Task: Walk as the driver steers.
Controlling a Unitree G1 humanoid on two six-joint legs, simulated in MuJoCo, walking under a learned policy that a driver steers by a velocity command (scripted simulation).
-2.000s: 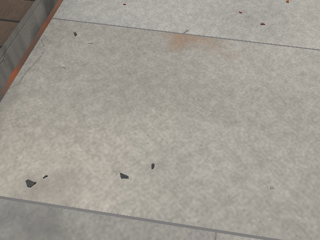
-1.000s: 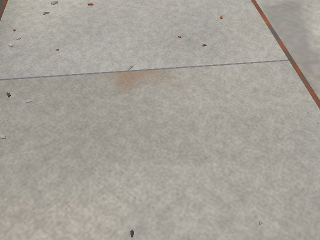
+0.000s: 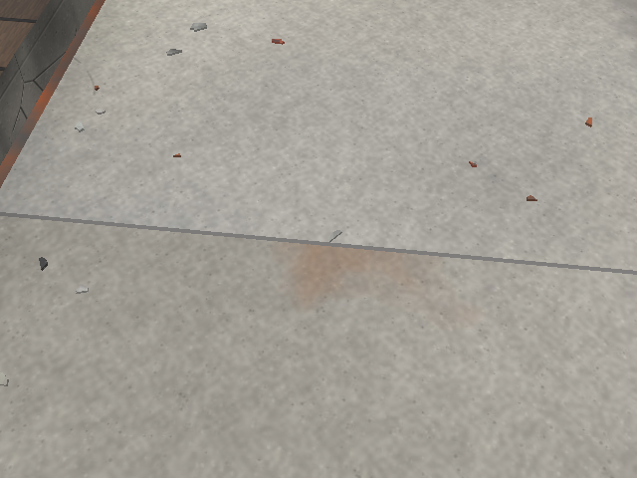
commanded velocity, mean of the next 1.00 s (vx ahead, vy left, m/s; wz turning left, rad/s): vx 0.50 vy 0.00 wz -0.07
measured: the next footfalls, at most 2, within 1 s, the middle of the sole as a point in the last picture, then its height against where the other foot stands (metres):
right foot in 0.38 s outside the picture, level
left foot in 0.88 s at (279, 367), level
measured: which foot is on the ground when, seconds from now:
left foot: down 0.00-0.40, up 0.42-0.86, down 0.88-1.00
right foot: up 0.00-0.36, down 0.38-0.90, up 0.92-1.00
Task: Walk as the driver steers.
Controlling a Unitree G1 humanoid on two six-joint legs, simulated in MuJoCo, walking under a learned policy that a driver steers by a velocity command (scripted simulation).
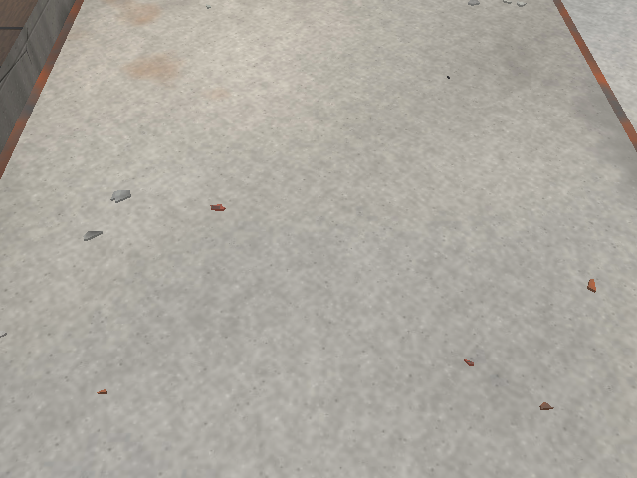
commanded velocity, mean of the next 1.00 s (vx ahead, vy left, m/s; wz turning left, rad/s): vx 0.50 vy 0.00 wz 0.02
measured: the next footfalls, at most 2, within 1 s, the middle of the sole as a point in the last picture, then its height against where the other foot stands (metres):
right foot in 0.38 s outside the picture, level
left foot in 0.92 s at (329, 404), level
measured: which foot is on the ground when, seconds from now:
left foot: down 0.00-0.38, up 0.40-0.90, down 0.92-1.00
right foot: up 0.00-0.36, down 0.38-0.94, up 0.96-1.00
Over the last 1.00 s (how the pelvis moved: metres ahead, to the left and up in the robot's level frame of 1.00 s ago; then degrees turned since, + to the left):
0.56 0.01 0.01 -9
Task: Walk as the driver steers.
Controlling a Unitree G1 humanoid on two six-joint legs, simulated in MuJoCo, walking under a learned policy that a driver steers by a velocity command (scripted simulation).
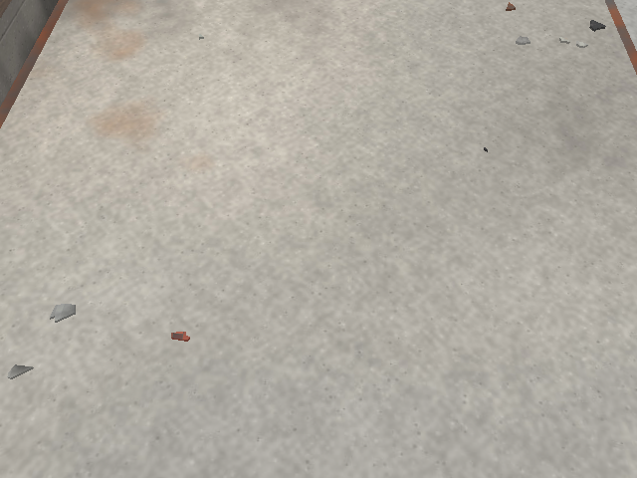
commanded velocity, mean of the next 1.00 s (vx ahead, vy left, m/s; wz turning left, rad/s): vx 0.50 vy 0.00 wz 0.17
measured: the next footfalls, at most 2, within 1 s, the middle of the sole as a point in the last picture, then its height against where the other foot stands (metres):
right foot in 0.40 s outside the picture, level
left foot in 0.88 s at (240, 396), level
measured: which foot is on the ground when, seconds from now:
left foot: down 0.00-0.40, up 0.42-0.86, down 0.88-1.00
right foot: up 0.00-0.38, down 0.40-0.88, up 0.90-1.00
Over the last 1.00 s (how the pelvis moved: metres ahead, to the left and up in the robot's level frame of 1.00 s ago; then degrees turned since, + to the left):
0.54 -0.06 -0.02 5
